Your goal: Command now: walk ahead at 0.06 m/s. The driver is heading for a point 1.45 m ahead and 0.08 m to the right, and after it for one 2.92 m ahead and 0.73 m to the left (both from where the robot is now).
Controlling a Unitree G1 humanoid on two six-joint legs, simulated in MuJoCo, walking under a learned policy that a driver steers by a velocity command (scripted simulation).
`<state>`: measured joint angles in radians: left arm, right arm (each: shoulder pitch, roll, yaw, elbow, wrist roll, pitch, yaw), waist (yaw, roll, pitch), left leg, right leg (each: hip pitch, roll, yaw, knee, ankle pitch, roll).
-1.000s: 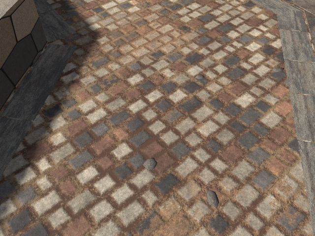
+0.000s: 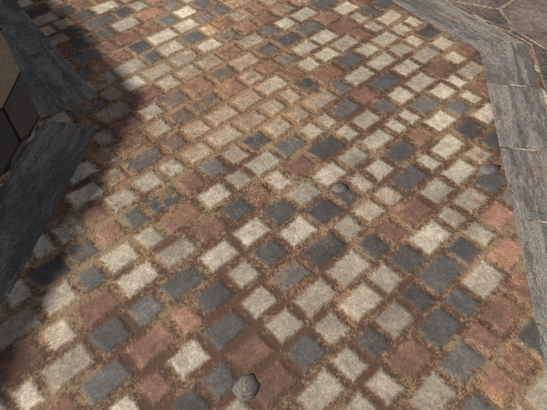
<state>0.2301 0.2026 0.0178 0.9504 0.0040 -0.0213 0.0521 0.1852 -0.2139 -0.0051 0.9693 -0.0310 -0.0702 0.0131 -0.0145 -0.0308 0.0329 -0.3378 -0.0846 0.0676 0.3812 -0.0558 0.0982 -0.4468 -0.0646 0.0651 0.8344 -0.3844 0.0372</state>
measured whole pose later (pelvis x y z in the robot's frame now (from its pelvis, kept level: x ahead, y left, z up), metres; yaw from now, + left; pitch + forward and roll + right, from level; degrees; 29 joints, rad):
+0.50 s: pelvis +0.06 -0.03 +0.00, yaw +1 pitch +0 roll +0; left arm 0.30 0.15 0.03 1.06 0.00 -0.03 0.04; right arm 0.22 -0.19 -0.01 1.06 0.00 -0.02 -0.03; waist 0.00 0.00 0.03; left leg -0.28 -0.02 0.03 0.50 -0.22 0.03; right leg -0.21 0.01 -0.01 0.51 -0.30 -0.01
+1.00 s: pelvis +0.21 +0.01 +0.01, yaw +1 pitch +1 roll +0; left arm 0.17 0.24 0.07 0.95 -0.03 -0.10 0.00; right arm 0.43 -0.17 -0.01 1.09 0.00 -0.09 0.01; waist -0.05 -0.02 -0.02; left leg -0.02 -0.05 0.05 0.27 -0.26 0.07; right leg -0.63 -0.09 -0.01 1.08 -0.16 -0.05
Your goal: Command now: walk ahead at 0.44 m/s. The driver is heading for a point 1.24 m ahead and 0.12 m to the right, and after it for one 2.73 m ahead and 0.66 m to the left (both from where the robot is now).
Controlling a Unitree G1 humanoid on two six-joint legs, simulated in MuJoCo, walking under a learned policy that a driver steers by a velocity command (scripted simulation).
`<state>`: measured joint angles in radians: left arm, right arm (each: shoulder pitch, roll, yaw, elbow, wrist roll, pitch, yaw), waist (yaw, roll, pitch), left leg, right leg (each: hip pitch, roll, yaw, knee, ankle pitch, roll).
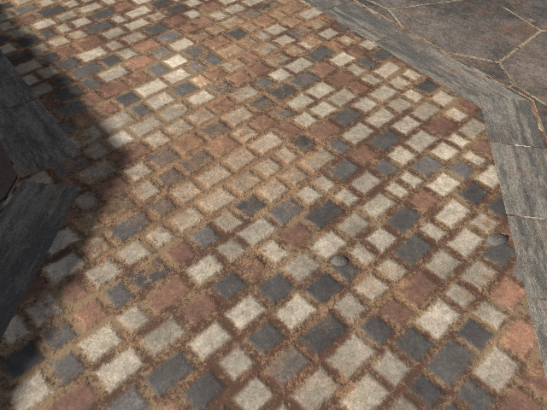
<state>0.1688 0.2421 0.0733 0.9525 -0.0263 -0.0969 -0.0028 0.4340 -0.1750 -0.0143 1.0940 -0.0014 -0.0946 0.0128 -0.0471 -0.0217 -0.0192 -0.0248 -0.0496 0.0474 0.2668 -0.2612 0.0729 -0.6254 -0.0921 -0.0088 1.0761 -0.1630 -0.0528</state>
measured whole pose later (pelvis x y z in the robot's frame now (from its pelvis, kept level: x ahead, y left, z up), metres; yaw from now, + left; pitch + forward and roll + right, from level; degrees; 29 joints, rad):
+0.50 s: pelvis +0.27 -0.06 +0.00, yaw +0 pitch +0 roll -2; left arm 0.27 0.23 0.05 1.00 0.01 -0.11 -0.04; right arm 0.20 -0.26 -0.06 0.94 0.02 -0.09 -0.02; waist 0.03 0.04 0.02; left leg -0.60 0.13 -0.05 1.13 -0.24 0.05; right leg -0.20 0.08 -0.08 0.31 -0.13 -0.09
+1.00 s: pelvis +0.55 +0.02 +0.00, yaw +0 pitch +2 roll +0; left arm 0.24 0.27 0.06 0.97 -0.02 -0.10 0.00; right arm 0.22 -0.23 -0.06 0.95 0.00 -0.10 0.03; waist -0.01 -0.04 0.02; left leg -0.29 -0.03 0.07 0.41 -0.15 0.06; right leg -0.49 -0.08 0.02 1.17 -0.31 -0.06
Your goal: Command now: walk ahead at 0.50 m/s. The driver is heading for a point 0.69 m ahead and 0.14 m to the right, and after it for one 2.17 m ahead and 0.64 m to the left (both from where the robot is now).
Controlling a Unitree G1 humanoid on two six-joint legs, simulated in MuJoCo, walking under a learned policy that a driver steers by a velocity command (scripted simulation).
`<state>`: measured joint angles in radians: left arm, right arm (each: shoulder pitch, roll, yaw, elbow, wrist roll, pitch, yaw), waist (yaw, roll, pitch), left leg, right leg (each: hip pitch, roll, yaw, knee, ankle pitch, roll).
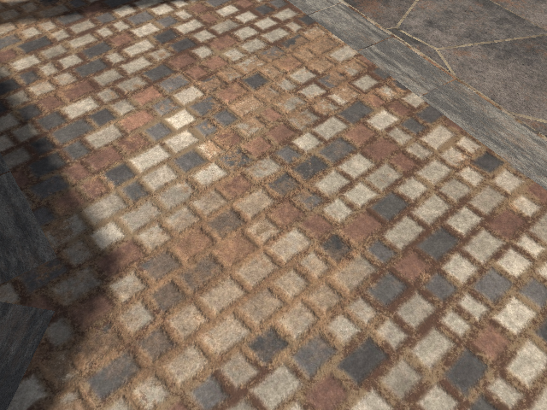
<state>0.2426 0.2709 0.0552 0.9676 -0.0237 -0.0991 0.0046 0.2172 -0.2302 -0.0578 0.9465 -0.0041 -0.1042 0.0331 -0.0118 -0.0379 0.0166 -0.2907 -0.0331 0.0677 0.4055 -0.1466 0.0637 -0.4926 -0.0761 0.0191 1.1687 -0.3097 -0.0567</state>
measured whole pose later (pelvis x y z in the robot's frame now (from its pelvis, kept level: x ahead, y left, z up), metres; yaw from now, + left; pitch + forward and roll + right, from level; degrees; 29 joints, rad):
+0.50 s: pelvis +0.28 -0.07 -0.01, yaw +0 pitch +2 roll +1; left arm 0.11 0.24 0.06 0.90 -0.01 -0.10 -0.03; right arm 0.32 -0.25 -0.05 1.01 0.03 -0.10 0.00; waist -0.02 0.01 0.03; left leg -0.32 0.03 -0.04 1.16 -0.43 0.04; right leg -0.41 0.01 -0.06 0.53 -0.15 -0.06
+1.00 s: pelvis +0.44 -0.05 -0.01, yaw -3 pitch +1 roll +0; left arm 0.18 0.24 0.04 0.99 -0.01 0.00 0.03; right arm 0.08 -0.21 -0.05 0.94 -0.02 -0.03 -0.04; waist 0.03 -0.02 0.03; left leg -0.40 0.03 0.06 0.51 -0.13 0.02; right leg -0.31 0.01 -0.01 0.77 -0.50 0.00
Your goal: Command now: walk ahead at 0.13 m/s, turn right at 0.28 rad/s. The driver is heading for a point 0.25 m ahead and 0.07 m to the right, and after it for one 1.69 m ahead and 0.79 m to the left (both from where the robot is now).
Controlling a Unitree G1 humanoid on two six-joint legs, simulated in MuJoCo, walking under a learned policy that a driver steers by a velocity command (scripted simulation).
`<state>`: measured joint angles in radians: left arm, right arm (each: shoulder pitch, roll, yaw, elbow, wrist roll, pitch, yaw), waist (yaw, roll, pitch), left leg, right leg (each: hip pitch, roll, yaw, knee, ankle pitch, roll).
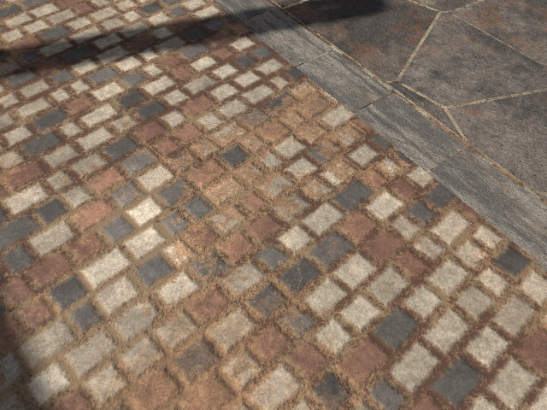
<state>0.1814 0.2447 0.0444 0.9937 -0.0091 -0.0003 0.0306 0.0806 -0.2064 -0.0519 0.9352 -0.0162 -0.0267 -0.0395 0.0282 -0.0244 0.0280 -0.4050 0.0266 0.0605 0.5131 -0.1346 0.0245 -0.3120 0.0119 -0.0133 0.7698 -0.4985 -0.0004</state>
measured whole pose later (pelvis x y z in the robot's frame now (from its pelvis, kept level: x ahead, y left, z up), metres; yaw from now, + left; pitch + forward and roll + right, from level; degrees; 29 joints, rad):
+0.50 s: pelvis +0.06 -0.06 +0.01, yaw -1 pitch +1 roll +1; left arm 0.29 0.19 0.05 0.99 0.01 -0.04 0.06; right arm 0.11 -0.26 -0.09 0.97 0.01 0.01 -0.01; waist 0.01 0.04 0.02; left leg -0.57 0.03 -0.02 0.85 -0.19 -0.01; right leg -0.10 -0.01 -0.16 0.36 -0.28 -0.06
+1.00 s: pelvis +0.12 -0.04 +0.01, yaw +16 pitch +3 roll -1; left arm 0.06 0.29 0.09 0.83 0.00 -0.01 0.05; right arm 0.12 -0.29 -0.09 0.80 0.01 0.02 -0.03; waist -0.02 -0.01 0.04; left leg -0.35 -0.08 -0.10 0.46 -0.16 0.06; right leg -0.52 -0.02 0.10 0.84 -0.36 0.09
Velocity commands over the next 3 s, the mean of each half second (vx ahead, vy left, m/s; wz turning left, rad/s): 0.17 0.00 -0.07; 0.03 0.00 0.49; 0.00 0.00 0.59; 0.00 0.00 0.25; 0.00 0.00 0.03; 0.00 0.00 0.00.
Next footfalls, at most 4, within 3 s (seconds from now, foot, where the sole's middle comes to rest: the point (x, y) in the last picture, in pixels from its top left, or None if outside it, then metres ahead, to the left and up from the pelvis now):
0.22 right None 0.04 -0.14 -0.77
0.72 left None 0.17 0.06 -0.77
1.14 right None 0.24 -0.15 -0.77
1.54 left None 0.10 0.08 -0.77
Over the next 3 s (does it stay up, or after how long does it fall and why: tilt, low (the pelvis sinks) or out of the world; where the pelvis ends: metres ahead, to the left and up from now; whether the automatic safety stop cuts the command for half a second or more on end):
stays up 0.14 -0.03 0.01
